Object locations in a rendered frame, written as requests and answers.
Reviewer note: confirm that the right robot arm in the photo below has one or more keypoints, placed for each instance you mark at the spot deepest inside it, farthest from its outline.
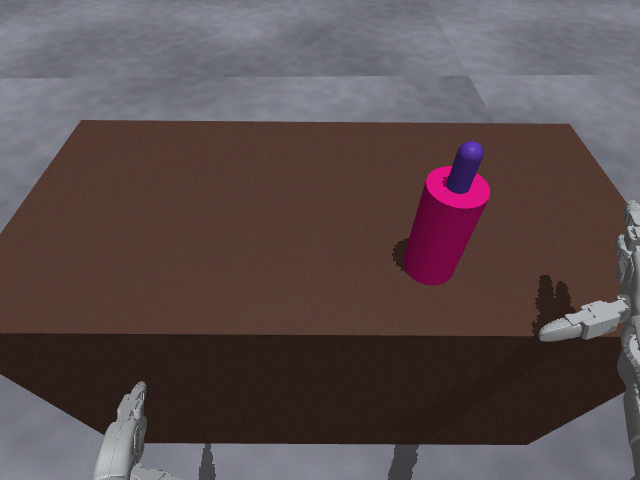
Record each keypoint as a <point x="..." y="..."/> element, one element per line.
<point x="628" y="367"/>

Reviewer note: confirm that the left robot hand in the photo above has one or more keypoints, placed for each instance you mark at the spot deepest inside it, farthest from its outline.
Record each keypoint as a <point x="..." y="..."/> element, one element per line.
<point x="123" y="443"/>

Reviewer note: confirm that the bottle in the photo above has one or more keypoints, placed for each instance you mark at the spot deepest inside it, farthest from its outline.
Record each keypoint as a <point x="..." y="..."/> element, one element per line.
<point x="451" y="204"/>

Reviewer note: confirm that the right robot hand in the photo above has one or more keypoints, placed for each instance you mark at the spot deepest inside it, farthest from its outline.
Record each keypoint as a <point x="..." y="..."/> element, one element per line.
<point x="599" y="318"/>

